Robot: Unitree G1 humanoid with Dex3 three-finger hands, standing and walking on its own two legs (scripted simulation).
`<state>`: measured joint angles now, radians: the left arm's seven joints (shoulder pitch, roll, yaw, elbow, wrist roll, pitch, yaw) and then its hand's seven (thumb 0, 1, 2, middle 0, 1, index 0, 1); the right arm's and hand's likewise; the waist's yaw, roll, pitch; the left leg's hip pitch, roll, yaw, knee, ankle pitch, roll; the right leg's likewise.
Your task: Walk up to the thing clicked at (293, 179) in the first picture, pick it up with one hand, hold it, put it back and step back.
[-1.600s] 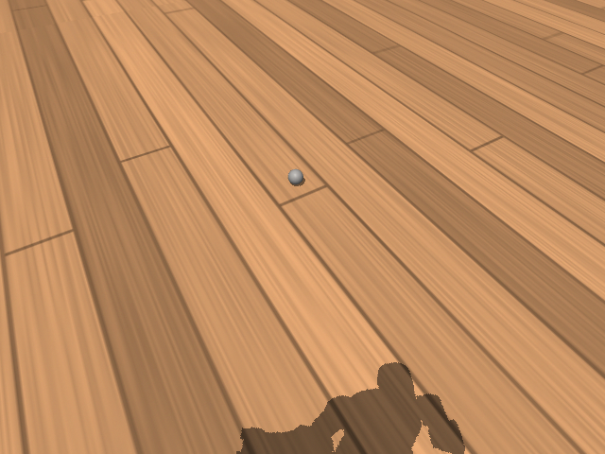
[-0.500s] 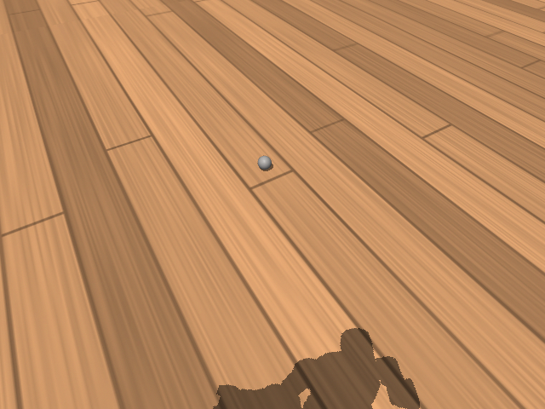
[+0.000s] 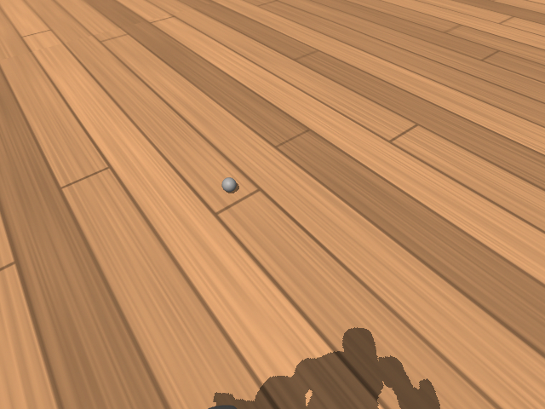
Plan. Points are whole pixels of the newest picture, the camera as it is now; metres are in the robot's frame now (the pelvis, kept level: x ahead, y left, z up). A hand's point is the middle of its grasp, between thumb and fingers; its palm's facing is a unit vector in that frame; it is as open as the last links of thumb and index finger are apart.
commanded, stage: walk up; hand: left
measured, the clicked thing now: (229, 184) +1.28 +0.28 -0.73
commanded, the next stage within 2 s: none
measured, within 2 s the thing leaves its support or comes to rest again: neither
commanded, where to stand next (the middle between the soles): +0.90 +0.01 m, yaw -4 degrees
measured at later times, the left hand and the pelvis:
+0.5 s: hand (144, 300) +0.35 +0.27 -0.13, palm faces -0.17 -0.91 -0.37, open 7.4 cm; pelvis +0.22 +0.00 +0.00, yaw -5 degrees
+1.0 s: hand (158, 254) +0.47 +0.28 -0.15, palm faces -0.08 -0.92 -0.37, open 7.4 cm; pelvis +0.44 +0.00 -0.01, yaw -3 degrees
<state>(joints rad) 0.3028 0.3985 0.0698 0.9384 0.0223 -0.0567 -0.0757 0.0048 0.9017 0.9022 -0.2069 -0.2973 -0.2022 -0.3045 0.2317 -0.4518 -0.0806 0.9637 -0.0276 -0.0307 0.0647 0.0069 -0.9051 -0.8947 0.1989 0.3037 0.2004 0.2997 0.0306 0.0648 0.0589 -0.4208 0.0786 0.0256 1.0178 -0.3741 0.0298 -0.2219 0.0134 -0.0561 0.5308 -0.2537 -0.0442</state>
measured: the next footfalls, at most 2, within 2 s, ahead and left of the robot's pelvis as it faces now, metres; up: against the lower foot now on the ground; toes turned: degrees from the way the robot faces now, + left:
left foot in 0.20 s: +0.23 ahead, +0.15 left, +0.00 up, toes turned +4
right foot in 0.58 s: +0.41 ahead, -0.15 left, +0.00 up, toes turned -8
